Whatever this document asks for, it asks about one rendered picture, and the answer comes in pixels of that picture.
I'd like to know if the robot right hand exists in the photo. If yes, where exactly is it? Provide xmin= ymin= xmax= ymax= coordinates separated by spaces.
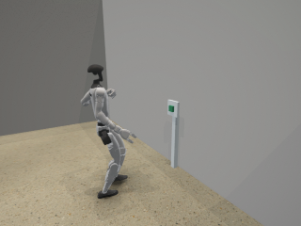
xmin=119 ymin=129 xmax=137 ymax=144

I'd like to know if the robot right upper arm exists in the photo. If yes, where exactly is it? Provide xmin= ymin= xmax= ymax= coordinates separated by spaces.
xmin=95 ymin=88 xmax=105 ymax=119

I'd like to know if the robot left upper arm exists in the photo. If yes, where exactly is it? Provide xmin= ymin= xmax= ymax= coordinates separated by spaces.
xmin=81 ymin=90 xmax=91 ymax=106

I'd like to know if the robot left hand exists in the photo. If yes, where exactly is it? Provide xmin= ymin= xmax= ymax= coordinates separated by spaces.
xmin=106 ymin=89 xmax=117 ymax=99

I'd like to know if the right robot forearm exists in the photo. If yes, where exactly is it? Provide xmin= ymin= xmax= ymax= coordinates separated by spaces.
xmin=97 ymin=112 xmax=122 ymax=134

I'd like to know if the panel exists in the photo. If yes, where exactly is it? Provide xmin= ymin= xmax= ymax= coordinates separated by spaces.
xmin=167 ymin=100 xmax=180 ymax=169

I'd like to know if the button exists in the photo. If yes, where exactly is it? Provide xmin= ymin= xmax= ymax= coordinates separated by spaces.
xmin=168 ymin=105 xmax=174 ymax=112

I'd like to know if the robot left foot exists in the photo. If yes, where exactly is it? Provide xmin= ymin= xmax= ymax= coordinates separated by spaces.
xmin=114 ymin=174 xmax=128 ymax=182

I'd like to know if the humanoid robot head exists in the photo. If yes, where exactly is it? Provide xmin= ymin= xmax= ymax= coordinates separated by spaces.
xmin=87 ymin=64 xmax=104 ymax=89

